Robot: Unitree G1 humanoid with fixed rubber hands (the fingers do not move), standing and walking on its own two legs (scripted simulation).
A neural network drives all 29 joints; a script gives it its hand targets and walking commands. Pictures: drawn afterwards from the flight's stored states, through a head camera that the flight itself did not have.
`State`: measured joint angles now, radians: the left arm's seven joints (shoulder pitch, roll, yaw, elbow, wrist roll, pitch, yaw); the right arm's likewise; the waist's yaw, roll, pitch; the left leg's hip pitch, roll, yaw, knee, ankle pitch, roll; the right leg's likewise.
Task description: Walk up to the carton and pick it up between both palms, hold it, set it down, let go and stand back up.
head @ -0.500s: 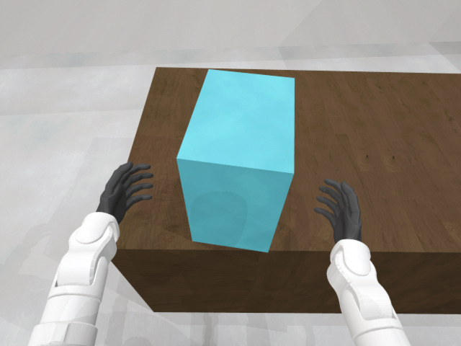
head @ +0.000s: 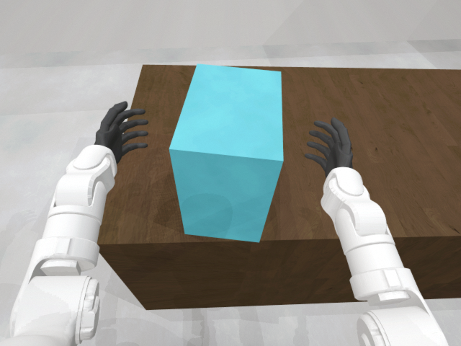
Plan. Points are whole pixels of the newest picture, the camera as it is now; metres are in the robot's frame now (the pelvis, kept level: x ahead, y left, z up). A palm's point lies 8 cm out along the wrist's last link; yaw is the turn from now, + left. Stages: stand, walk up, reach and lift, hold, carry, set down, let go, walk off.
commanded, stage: reach and lift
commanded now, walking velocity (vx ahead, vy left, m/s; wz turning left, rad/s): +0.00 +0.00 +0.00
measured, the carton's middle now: (229, 157) +0.49 +0.02 +0.00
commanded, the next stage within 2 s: none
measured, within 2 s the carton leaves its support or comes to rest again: neither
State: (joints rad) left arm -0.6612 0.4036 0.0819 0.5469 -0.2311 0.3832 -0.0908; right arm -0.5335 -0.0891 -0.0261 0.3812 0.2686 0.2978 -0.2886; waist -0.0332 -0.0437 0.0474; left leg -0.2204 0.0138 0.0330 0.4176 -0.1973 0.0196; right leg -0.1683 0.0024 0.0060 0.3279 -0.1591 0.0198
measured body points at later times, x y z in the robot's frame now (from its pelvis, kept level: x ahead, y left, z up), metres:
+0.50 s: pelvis +0.01 +0.00 +0.00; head +0.04 +0.03 +0.45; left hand +0.48 +0.21 +0.17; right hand +0.44 -0.18 +0.16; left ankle +0.02 +0.10 -0.75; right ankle +0.01 -0.14 -0.75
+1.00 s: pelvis +0.01 -0.01 +0.00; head +0.05 +0.03 +0.44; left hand +0.49 +0.20 +0.11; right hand +0.45 -0.16 +0.10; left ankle +0.02 +0.10 -0.75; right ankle +0.01 -0.14 -0.75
